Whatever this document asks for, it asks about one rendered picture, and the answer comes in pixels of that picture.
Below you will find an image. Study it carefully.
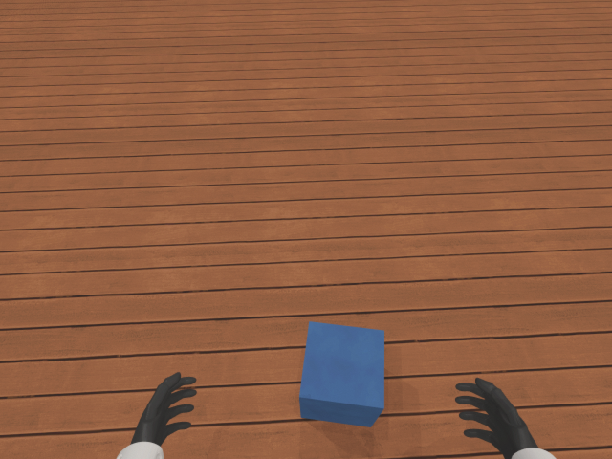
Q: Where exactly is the right robot hand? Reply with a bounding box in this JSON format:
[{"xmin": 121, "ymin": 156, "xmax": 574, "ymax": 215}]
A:
[{"xmin": 455, "ymin": 378, "xmax": 539, "ymax": 459}]

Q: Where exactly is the left robot hand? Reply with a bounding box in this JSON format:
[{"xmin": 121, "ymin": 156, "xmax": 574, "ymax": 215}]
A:
[{"xmin": 130, "ymin": 372, "xmax": 197, "ymax": 446}]

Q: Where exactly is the carton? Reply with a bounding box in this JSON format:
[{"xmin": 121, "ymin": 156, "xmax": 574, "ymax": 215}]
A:
[{"xmin": 299, "ymin": 321, "xmax": 384, "ymax": 427}]

